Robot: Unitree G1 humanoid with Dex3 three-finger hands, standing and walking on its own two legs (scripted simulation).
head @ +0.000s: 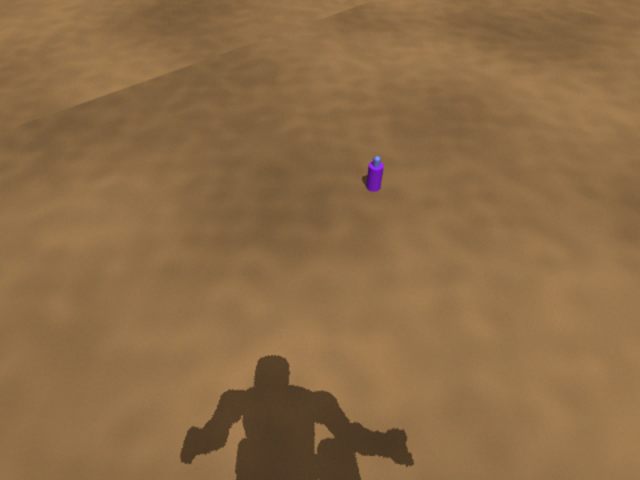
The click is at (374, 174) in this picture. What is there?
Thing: necked bottle
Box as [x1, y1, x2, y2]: [366, 156, 383, 191]
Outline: 378,156 374,157 374,159 369,163 366,187 372,191 379,189 383,165 379,161 380,158
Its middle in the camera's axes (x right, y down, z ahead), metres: +0.26 -0.31 +1.81
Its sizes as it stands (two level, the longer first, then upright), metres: 0.068 0.068 0.180
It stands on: the floor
